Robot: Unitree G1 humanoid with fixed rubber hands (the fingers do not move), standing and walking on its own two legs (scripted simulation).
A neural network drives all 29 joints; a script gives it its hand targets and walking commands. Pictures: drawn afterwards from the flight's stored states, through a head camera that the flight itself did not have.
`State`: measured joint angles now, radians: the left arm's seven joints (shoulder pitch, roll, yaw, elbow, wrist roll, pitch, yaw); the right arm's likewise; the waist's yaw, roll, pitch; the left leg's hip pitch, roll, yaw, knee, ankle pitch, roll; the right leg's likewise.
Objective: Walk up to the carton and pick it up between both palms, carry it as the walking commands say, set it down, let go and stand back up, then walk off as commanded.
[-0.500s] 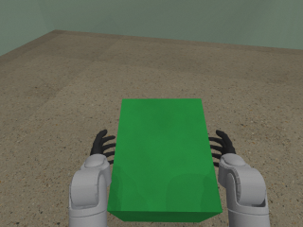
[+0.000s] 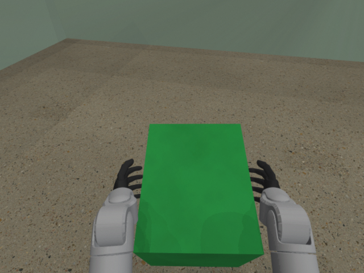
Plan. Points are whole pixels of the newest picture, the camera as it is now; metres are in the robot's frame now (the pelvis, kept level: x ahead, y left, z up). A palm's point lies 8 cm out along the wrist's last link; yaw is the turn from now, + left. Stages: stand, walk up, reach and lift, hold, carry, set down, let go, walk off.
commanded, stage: carry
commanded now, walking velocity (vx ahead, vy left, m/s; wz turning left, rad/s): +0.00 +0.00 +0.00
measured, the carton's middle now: (194, 196) +0.33 +0.01 -0.02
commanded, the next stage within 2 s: none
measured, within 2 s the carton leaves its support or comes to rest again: neither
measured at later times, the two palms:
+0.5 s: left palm (126, 199) +0.27 +0.15 +0.07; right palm (272, 199) +0.27 -0.15 +0.07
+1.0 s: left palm (127, 200) +0.27 +0.15 +0.07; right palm (271, 199) +0.27 -0.15 +0.07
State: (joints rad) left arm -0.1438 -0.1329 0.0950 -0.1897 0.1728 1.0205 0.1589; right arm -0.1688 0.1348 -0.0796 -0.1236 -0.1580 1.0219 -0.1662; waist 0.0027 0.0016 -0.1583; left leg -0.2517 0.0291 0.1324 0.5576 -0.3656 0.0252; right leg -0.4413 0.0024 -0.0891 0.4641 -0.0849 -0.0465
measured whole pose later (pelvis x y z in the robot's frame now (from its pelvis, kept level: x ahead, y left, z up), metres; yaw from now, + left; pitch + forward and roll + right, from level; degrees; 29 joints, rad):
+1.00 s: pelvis -0.01 +0.00 +0.00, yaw +0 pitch +3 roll +0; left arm -0.15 -0.13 0.10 -0.04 0.19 0.89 0.15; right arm -0.18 0.14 -0.11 0.00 -0.18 0.89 -0.14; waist 0.00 0.00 -0.15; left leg -0.25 0.02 0.13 0.56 -0.36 0.03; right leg -0.44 0.00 -0.09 0.46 -0.08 -0.05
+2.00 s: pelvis -0.02 +0.00 +0.00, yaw +0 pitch +1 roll +1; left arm -0.15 -0.13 0.12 -0.08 0.13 0.83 0.14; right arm -0.12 0.13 -0.09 -0.11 -0.13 0.87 -0.15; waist 0.00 0.00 -0.08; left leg -0.25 0.01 0.14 0.56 -0.33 0.03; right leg -0.44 -0.02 -0.08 0.46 -0.06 -0.05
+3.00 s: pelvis -0.02 +0.03 +0.00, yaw +9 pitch +3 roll -4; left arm -0.14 -0.13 0.10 -0.38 0.11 1.24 0.19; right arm -0.13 0.13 -0.03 -0.37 -0.13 1.24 -0.21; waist 0.00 0.04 -0.08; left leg -0.32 0.02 0.05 0.61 -0.34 0.07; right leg -0.47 -0.06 -0.12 0.79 -0.38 0.01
